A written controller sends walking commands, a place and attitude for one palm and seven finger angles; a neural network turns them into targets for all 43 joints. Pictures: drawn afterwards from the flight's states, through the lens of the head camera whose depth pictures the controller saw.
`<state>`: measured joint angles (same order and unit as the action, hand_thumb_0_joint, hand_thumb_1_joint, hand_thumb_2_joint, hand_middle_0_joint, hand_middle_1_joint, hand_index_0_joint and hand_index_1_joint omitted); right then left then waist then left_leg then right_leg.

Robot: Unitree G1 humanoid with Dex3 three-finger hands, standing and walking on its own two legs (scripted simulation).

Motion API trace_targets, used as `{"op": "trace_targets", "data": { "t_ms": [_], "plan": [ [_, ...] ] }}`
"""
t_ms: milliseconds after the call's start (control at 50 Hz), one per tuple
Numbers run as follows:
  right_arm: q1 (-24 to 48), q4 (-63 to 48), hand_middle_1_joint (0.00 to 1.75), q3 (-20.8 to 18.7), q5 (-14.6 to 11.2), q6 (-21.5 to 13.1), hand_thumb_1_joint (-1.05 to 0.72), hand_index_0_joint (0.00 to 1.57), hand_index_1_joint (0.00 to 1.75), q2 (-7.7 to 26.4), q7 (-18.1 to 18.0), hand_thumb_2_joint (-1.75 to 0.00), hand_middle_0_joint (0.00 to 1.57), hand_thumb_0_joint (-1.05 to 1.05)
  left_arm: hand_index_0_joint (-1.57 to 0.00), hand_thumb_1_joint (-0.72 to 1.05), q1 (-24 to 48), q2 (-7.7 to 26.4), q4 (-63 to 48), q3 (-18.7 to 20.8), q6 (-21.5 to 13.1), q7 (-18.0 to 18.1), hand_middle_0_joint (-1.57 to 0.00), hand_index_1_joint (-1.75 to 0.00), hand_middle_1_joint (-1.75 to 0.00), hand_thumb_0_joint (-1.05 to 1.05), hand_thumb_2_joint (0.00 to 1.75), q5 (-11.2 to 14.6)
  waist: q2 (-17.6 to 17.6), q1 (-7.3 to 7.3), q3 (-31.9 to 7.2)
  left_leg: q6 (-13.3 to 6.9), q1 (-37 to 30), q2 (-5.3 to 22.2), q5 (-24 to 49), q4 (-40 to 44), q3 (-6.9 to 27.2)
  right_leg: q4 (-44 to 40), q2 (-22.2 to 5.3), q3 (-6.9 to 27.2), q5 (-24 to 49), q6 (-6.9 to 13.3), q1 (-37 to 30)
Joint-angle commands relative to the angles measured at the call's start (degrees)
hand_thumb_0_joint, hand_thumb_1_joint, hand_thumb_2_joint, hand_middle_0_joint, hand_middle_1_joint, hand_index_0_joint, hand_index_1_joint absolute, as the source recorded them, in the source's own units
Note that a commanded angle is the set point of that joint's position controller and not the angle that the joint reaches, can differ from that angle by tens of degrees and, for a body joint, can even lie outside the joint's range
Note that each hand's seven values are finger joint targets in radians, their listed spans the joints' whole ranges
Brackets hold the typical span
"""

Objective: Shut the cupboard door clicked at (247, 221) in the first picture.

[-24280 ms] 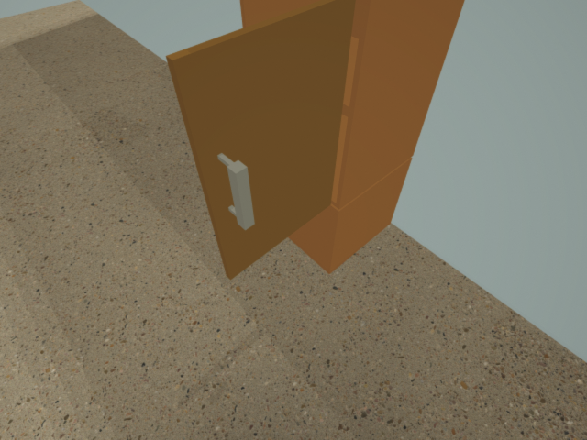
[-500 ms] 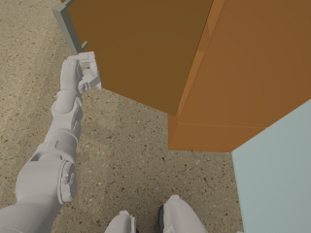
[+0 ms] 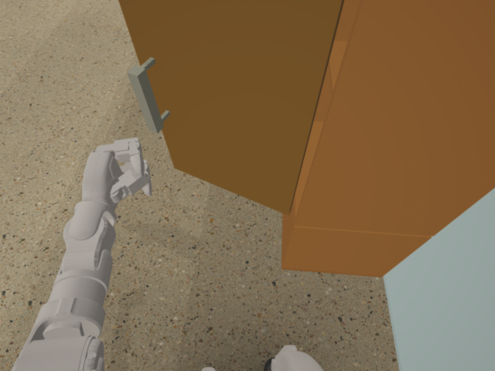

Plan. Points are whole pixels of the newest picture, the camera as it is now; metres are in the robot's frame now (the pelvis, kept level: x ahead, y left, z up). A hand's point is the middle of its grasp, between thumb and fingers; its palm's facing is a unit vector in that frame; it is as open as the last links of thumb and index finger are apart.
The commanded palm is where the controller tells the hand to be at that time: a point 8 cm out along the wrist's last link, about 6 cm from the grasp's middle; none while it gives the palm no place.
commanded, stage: draw the hand back to the body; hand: left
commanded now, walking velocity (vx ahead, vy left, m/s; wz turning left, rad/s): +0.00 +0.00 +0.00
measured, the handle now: (153, 96) +0.67 +0.20 +0.02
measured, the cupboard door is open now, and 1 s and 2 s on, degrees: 69 69 69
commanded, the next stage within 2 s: step back with the hand held close in 1.22 s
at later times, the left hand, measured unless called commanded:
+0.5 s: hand (45, 227) +0.28 +0.23 +0.15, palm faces +0.31 -0.91 -0.28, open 3.7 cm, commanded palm +0.24 +0.27 +0.17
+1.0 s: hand out of the picture +0.19 +0.28 +0.21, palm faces +0.52 -0.74 -0.43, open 7.1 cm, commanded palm +0.14 +0.31 +0.22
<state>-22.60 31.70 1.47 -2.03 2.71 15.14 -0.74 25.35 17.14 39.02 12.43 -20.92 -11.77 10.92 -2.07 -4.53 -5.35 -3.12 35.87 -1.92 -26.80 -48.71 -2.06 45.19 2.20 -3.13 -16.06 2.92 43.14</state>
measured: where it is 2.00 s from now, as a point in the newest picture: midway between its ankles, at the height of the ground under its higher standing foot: outside the picture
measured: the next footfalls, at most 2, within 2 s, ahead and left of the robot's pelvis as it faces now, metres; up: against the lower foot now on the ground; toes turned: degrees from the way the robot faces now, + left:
none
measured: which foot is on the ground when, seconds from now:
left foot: down 0.00-1.00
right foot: down 0.00-1.00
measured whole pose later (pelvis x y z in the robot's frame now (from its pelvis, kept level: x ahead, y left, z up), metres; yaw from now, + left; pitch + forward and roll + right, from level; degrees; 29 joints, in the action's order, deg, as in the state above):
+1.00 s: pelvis +0.02 +0.01 +0.04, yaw +2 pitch -5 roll -1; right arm -12.6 36.9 0.2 -0.2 -5.3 13.8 -3.8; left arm -26.1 19.9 -20.0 20.4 -6.5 6.5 3.5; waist -5.6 4.5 0.9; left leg -3.4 1.1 -3.3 -17.1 -22.9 0.4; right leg 22.6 1.3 -4.0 -9.4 2.0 8.7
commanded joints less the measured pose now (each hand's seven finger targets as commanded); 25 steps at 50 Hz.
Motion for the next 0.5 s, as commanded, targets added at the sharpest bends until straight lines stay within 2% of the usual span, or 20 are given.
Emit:
{"op": "trace_targets", "data": {
  "t_ms": [0,20,60,120,140,160,180,200,220,260,280,300,340,360,380,400,420,480],
  "plan": [
    [3.05,-7.48,0.30,-2.89,-0.99,-4.42,-0.90,0.20,0.30,7.39,-1.60,-0.90,0.20,0.00,-1.30,0.90,14.73,7.90,-19.10,-1.43,-1.58,-2.29,-1.30,-1.50,-1.50,0.00,0.90,2.49,-1.14,0.77,-17.52,1.51,-3.89,1.52,12.94,11.19,3.17,-6.03,-1.67,2.94,9.63,-1.11,-25.04],
    [3.98,-7.32,0.30,-2.66,-1.16,-4.81,-0.90,0.20,0.30,7.24,-1.71,-0.90,0.20,0.00,-1.30,0.90,12.25,7.48,-18.93,-1.59,-0.53,-2.75,-1.30,-1.50,-1.50,0.00,0.90,2.90,-1.09,1.21,-15.72,1.65,-4.17,1.62,13.05,11.93,3.33,-6.58,-1.89,2.81,9.61,-1.13,-25.08],
    [5.64,-7.89,0.30,-2.63,-1.28,-5.48,-0.90,0.20,0.30,7.28,-2.04,-0.90,0.20,0.00,-1.24,0.90,9.71,8.82,-22.29,-0.30,1.01,-3.36,-1.24,-1.44,-1.44,0.00,0.90,3.72,1.27,1.94,-15.50,1.58,-5.22,1.59,13.33,12.99,3.47,-7.50,-2.17,2.81,9.84,-1.27,-27.08],
    [8.28,-9.12,0.30,-2.09,-1.44,-6.82,-0.90,0.20,0.30,6.70,-2.40,-0.90,0.20,0.00,-1.16,0.90,4.51,9.65,-29.07,0.45,2.73,-4.06,-1.16,-1.35,-1.35,0.00,0.90,4.40,-0.83,3.47,-15.28,2.01,-8.48,1.69,17.38,14.38,3.93,-7.60,-2.53,2.40,13.05,-0.94,-29.70],
    [11.96,-9.12,0.30,-2.91,-0.67,-5.98,-0.90,0.20,0.30,5.10,-3.23,-0.90,0.20,0.00,-1.13,0.90,3.14,11.06,-34.46,-1.57,4.22,2.94,-1.13,-1.32,-1.32,0.00,0.90,-1.89,0.08,5.15,-15.26,1.89,-10.72,1.55,17.73,17.01,3.50,-11.03,-3.91,4.84,9.94,-0.71,-33.00],
    [12.44,-9.27,0.30,-2.67,-0.50,-5.93,-0.90,0.20,0.30,4.62,-3.74,-0.90,0.20,0.00,-1.11,0.90,-0.08,8.57,-36.43,-2.19,5.82,6.68,-1.11,-1.29,-1.29,0.00,0.90,-2.58,1.07,4.33,-12.34,2.01,-11.44,1.97,16.70,18.43,3.58,-12.58,-3.93,4.48,8.94,-0.97,-32.92],
    [13.13,-8.93,0.30,-2.48,-0.38,-5.81,-0.90,0.20,0.30,4.52,-4.10,-0.90,0.20,0.00,-1.08,0.90,-4.14,7.05,-37.63,-3.40,7.29,9.02,-1.08,-1.26,-1.26,0.00,0.90,-3.41,2.18,4.80,-10.82,1.80,-12.05,2.28,16.60,19.58,3.41,-13.52,-4.00,4.39,9.08,-1.07,-34.56],
    [13.60,-8.53,0.30,-2.30,-0.35,-5.57,-0.90,0.20,0.30,4.63,-4.52,-0.90,0.20,0.00,-1.05,0.90,-6.08,7.98,-38.63,-3.02,8.36,10.79,-1.05,-1.23,-1.23,0.00,0.90,-4.02,4.01,4.57,-9.22,1.61,-12.26,2.54,16.91,20.51,3.72,-14.70,-4.02,4.45,9.39,-1.05,-35.74],
    [14.02,-7.95,0.30,-2.05,-0.41,-5.29,-0.90,0.20,0.30,4.37,-4.83,-0.90,0.20,0.00,-1.02,0.90,-7.34,7.77,-39.36,-2.66,9.23,12.08,-1.02,-1.20,-1.20,0.00,0.90,-4.56,3.42,4.64,-8.02,1.69,-14.08,2.78,17.59,21.56,3.65,-15.53,-3.95,4.27,10.16,-1.09,-35.96],
    [14.95,-7.52,0.30,-1.62,-0.10,-5.41,-0.90,0.20,0.30,4.06,-5.19,-0.90,0.20,0.00,-0.97,0.90,-8.14,9.19,-43.96,-1.34,10.44,13.98,-0.97,-1.14,-1.14,0.00,0.90,-5.44,1.25,5.05,-8.03,1.84,-16.94,2.63,20.14,23.08,3.36,-16.83,-4.06,4.09,13.22,-0.98,-38.88],
    [15.26,-7.32,0.30,-1.42,-0.02,-5.50,-0.90,0.20,0.30,3.78,-5.29,-0.90,0.20,0.00,-0.94,0.90,-9.64,8.23,-44.80,-1.84,11.05,14.50,-0.94,-1.11,-1.11,0.00,0.90,-5.81,1.41,5.04,-6.96,2.05,-18.44,2.80,21.79,23.98,3.40,-17.43,-3.88,3.52,14.16,-0.95,-39.25],
    [15.56,-7.18,0.30,-1.40,0.21,-5.60,-0.90,0.20,0.30,3.91,-5.40,-0.90,0.20,0.00,-0.92,0.90,-10.83,8.69,-46.54,-1.83,11.51,14.89,-0.92,-1.08,-1.08,0.00,0.90,-5.92,1.27,5.20,-6.96,1.94,-19.68,2.80,22.87,24.65,3.42,-18.41,-3.95,3.61,14.80,-0.96,-40.38],
    [16.10,-6.97,0.30,-0.93,0.42,-6.15,-0.90,0.20,0.30,3.35,-5.29,-0.90,0.20,0.00,-0.86,0.90,-12.04,8.16,-50.15,-2.00,12.21,15.63,-0.86,-1.02,-1.02,0.00,0.90,-6.51,-2.46,5.33,-6.35,2.62,-23.11,2.83,25.83,26.15,3.39,-19.61,-3.82,3.10,16.38,-0.81,-41.07],
    [16.16,-6.87,0.30,-0.83,0.59,-6.55,-0.90,0.20,0.30,3.28,-5.17,-0.90,0.20,0.00,-0.83,0.90,-13.29,8.49,-52.36,-1.54,12.43,15.99,-0.83,-0.99,-0.99,0.00,0.90,-6.72,-3.04,5.56,-6.89,2.96,-24.66,2.88,28.21,26.64,3.60,-20.09,-3.68,2.84,17.56,-0.77,-41.96],
    [16.20,-6.78,0.30,-0.73,0.82,-6.80,-0.90,0.20,0.30,3.22,-5.07,-0.90,0.20,0.00,-0.81,0.90,-15.75,8.12,-53.00,-1.52,12.92,16.18,-0.81,-0.96,-0.96,0.00,0.90,-6.86,-3.39,5.71,-5.73,3.20,-25.60,3.07,30.13,27.18,3.61,-20.66,-3.59,2.55,18.38,-0.77,-42.07],
    [16.23,-6.47,0.30,-0.68,1.07,-7.00,-0.90,0.20,0.30,3.55,-4.90,-0.90,0.20,0.00,-0.78,0.90,-17.97,8.45,-52.84,-1.14,13.34,16.25,-0.78,-0.93,-0.93,0.00,0.90,-6.94,-1.77,5.89,-3.81,3.27,-25.30,3.16,30.20,27.80,3.88,-21.59,-3.44,2.41,18.01,-0.71,-42.28],
    [16.62,-6.62,0.30,-0.60,1.12,-7.22,-0.90,0.20,0.30,3.29,-4.72,-0.90,0.20,0.00,-0.75,0.90,-19.00,7.75,-54.57,-1.40,13.50,16.33,-0.75,-0.90,-0.90,0.00,0.90,-7.06,-2.50,5.89,-3.72,3.49,-26.34,3.18,31.11,28.32,3.82,-21.90,-3.47,2.43,18.46,-0.73,-42.74],
    [16.99,-6.61,0.30,-0.71,1.51,-7.73,-0.90,0.20,0.30,3.22,-4.20,-0.90,0.20,0.00,-0.67,0.90,-23.86,8.77,-58.44,0.80,13.88,16.76,-0.67,-0.81,-0.81,0.00,0.90,-7.22,-1.93,6.42,-3.52,3.97,-27.86,3.34,33.48,29.00,4.01,-22.71,-3.27,2.12,19.38,-0.82,-44.20]
  ]
}}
